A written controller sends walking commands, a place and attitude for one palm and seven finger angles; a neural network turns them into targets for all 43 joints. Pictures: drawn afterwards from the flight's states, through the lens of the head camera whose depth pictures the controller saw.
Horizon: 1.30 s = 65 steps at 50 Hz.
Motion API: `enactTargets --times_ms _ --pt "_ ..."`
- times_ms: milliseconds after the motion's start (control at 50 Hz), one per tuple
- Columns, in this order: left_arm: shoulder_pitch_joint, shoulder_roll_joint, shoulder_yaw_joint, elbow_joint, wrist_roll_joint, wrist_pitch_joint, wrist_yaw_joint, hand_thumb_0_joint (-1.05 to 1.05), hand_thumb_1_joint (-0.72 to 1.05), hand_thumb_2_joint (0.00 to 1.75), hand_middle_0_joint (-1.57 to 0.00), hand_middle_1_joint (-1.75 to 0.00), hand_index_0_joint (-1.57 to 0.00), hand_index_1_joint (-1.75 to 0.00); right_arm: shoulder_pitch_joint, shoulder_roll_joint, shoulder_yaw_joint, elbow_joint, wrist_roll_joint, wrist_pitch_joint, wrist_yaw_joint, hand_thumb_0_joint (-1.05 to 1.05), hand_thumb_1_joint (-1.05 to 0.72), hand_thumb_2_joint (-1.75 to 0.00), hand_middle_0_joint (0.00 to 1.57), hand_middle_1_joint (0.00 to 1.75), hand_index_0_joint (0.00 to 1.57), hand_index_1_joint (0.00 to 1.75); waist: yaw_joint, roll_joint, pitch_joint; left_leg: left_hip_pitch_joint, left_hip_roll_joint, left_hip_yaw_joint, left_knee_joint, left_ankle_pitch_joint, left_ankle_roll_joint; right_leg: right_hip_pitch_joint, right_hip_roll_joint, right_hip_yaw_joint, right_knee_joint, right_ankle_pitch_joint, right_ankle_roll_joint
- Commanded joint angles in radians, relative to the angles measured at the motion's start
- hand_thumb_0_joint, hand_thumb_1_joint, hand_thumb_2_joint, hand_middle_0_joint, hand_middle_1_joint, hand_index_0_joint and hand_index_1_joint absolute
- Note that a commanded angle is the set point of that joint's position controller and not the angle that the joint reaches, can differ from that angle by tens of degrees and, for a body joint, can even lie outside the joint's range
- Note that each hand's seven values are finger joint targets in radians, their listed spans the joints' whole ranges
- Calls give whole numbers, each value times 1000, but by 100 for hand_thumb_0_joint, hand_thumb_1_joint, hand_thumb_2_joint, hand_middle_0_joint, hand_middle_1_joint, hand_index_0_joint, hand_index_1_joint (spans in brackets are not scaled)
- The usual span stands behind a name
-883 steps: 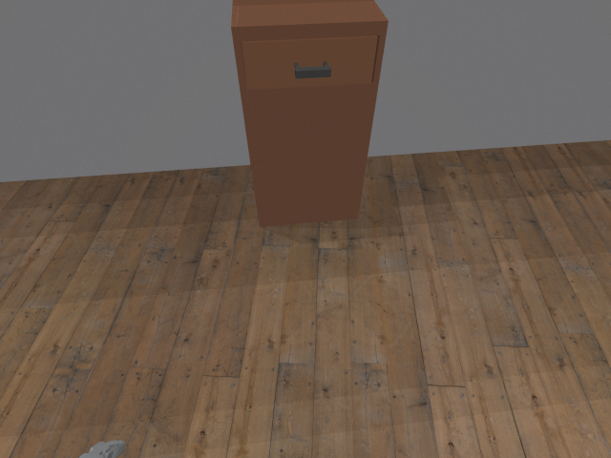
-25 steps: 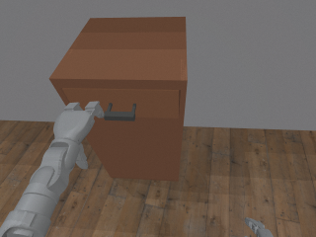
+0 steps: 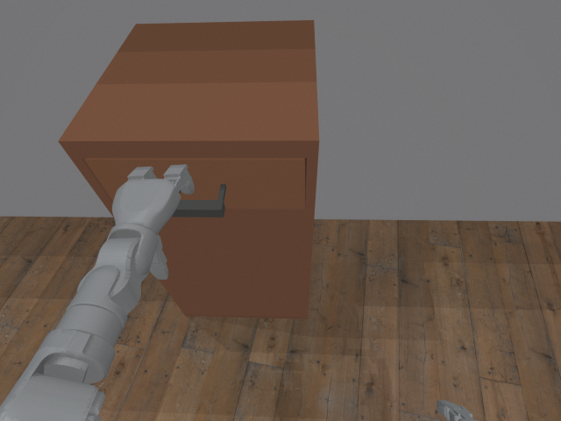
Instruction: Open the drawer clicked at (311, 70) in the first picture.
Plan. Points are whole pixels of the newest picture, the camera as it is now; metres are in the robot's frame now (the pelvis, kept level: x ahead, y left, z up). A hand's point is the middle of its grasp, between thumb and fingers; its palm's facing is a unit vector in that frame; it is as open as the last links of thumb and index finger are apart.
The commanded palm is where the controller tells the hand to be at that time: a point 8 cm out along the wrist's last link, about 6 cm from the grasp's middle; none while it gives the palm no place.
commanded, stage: move the hooked fingers above the handle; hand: left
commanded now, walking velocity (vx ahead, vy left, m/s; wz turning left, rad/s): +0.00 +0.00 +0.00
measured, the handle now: (197, 199) +0.50 +0.19 -0.02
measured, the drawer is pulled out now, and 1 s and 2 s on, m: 0.00 0.00 0.00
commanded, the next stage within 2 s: lower the fingers behind the handle in 1.18 s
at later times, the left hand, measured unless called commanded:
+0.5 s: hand (180, 207) +0.44 +0.20 +0.03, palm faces -0.03 -0.04 -1.00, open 13.8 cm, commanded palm +0.42 +0.20 +0.09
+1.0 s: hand (182, 204) +0.44 +0.19 +0.03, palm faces -0.04 -0.04 -1.00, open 13.8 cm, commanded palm +0.42 +0.20 +0.09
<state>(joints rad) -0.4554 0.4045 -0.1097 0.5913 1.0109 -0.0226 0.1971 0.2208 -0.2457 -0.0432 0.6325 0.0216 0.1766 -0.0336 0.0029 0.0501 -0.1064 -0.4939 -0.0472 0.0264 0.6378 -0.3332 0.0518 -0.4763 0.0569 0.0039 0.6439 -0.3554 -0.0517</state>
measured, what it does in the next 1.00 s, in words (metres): stands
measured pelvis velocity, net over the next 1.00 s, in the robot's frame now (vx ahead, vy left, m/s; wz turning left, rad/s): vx -0.01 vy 0.01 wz -0.01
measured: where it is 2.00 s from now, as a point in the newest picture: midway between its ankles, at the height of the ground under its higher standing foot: outside the picture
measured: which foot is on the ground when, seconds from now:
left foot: down 0.00-1.00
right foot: down 0.00-1.00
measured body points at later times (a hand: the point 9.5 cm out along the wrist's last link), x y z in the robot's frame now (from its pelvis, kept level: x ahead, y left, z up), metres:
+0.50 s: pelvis -0.01 +0.01 -0.01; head +0.05 -0.01 +0.44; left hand +0.43 +0.20 +0.08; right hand +0.05 -0.26 -0.14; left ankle -0.02 +0.09 -0.72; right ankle -0.03 -0.09 -0.72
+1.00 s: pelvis -0.01 +0.01 -0.01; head +0.05 +0.00 +0.44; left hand +0.44 +0.19 +0.08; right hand +0.03 -0.26 -0.14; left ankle -0.02 +0.09 -0.72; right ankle -0.03 -0.09 -0.72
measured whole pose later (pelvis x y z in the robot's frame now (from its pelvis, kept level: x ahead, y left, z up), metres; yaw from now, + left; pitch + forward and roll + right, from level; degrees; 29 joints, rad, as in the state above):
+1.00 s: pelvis -0.01 +0.01 -0.01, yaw -1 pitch +14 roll -1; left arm -0.71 0.37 -0.12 0.95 1.06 0.01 0.30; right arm 0.33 -0.25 -0.06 0.68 0.01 0.16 -0.02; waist -0.07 0.05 -0.14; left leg -0.60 -0.04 0.04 0.69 -0.34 0.06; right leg -0.58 0.06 0.01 0.67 -0.34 -0.04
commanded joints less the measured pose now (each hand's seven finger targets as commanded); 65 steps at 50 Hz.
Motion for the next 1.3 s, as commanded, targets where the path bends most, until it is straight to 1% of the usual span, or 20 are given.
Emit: enactTargets --times_ms 0,40,60,160,240,280,320,360,460,540,600,640,680,720,840,880,980,1060,1160,1280 --pt "-430 237 101 -131 14 10 61 0 -50 30 -30 -120 -30 -120 15 -127 -42 -101 0 -21 -11 0 -90 -90 20 30 20 30 -12 -59 -325 147 -1 -15 -15 397 2 150 -23 33 -50 447 11" --pt "-486 241 98 -140 22 -2 72 0 -50 30 -30 -120 -30 -120 32 -127 -50 -94 -1 -23 -10 0 -90 -90 20 30 20 30 -20 -24 -368 186 3 -22 -3 430 2 130 -18 30 -42 443 6" --pt "-490 195 62 -142 16 -6 75 0 -50 30 -30 -120 -30 -120 41 -123 -53 -94 -4 -24 -8 0 -90 -90 20 30 20 30 -25 -11 -389 202 2 -23 2 441 1 127 -18 28 -39 446 7" --pt "-506 165 52 -63 12 -11 93 0 -50 30 -30 -120 -30 -120 75 -127 -62 -69 -5 -22 3 0 -90 -90 20 30 20 30 -37 -35 -383 208 12 -35 13 485 -4 86 -11 15 -30 445 6" --pt "-563 159 43 5 23 8 111 0 -50 30 -30 -120 -30 -120 88 -134 -62 -58 -6 -12 10 0 -90 -90 20 30 20 30 -53 -66 -356 171 12 -33 14 452 -3 68 -9 11 -30 430 6" --pt "-564 177 61 29 30 14 122 0 -50 30 -30 -120 -30 -120 95 -135 -63 -57 -9 -11 12 0 -90 -90 20 30 20 30 -42 -42 -377 173 12 -30 12 442 -4 71 -8 14 -29 414 3" --pt "-570 228 104 62 34 19 131 0 -50 30 -30 -120 -30 -120 99 -141 -60 -57 -11 -8 8 0 -90 -90 20 30 20 30 -39 -74 -387 136 9 -28 12 428 -1 102 -8 18 -27 426 4" --pt "-618 184 61 65 42 19 139 0 -50 30 -30 -120 -30 -120 105 -135 -62 -55 -10 -10 9 0 -90 -90 20 30 20 30 -54 -38 -393 150 12 -26 14 426 -2 73 -8 18 -25 414 4" --pt "-677 185 60 136 46 29 150 0 -50 30 -30 -120 -30 -120 137 -141 -65 -42 -11 -16 9 0 -90 -90 20 30 20 30 -76 -46 -389 145 16 -29 21 405 -2 39 -3 13 -25 381 5" --pt "-689 170 58 124 42 18 154 0 -50 30 -30 -120 -30 -120 151 -141 -70 -43 -15 -23 13 0 -90 -90 20 30 20 30 -70 -15 -431 182 23 -35 23 433 -5 30 0 8 -20 372 3" --pt "-679 143 36 163 49 30 158 0 -50 30 -30 -120 -30 -120 149 -139 -68 -41 -12 -23 14 0 -90 -90 20 30 20 30 -79 -39 -381 159 25 -36 19 399 -5 5 2 2 -27 337 3" --pt "-686 194 75 177 51 35 164 0 -50 30 -30 -120 -30 -120 152 -146 -66 -40 -11 -25 11 0 -90 -90 20 30 20 30 -72 -48 -381 140 24 -34 12 373 -3 18 1 7 -30 325 3" --pt "-717 163 46 176 50 43 167 0 -50 30 -30 -120 -30 -120 152 -143 -64 -41 -10 -27 10 0 -90 -90 20 30 20 30 -83 -45 -375 134 23 -30 7 343 -1 10 0 7 -36 307 5" --pt "-727 229 96 189 54 44 171 0 -50 30 -30 -120 -30 -120 155 -149 -61 -40 -11 -31 4 0 -90 -90 20 30 20 30 -76 -59 -378 117 22 -31 3 339 2 33 0 12 -37 308 3" --pt "-693 185 61 169 52 34 159 0 -50 30 -30 -120 -30 -120 158 -142 -65 -47 -10 -37 5 0 -90 -90 20 30 20 30 -72 -17 -425 165 24 -30 11 395 -2 35 1 10 -30 345 3" --pt "-688 148 36 175 46 36 152 0 -50 30 -30 -120 -30 -120 157 -142 -67 -43 -9 -38 8 0 -90 -90 20 30 20 30 -83 -32 -383 167 28 -28 10 385 -2 12 2 5 -38 333 5" --pt "-685 188 64 140 47 18 149 0 -50 30 -30 -120 -30 -120 153 -144 -66 -46 -10 -37 7 0 -90 -90 20 30 20 30 -69 -21 -402 170 25 -31 8 386 -2 29 -1 13 -37 338 4" --pt "-708 164 45 145 50 19 161 0 -50 30 -30 -120 -30 -120 147 -141 -64 -41 -9 -36 8 0 -90 -90 20 30 20 30 -82 -33 -359 157 26 -34 9 369 -2 0 0 6 -37 318 3" --pt "-718 169 51 130 51 33 170 0 -50 30 -30 -120 -30 -120 143 -140 -65 -44 -12 -37 9 0 -90 -90 20 30 20 30 -76 -11 -415 181 21 -31 18 400 -4 21 -1 9 -29 349 3" --pt "-688 175 41 202 48 57 141 0 -50 30 -30 -120 -30 -120 136 -142 -55 -49 -5 -31 -1 0 -90 -90 20 30 20 30 -84 -61 -357 116 14 -21 11 345 4 40 -5 14 -43 347 7"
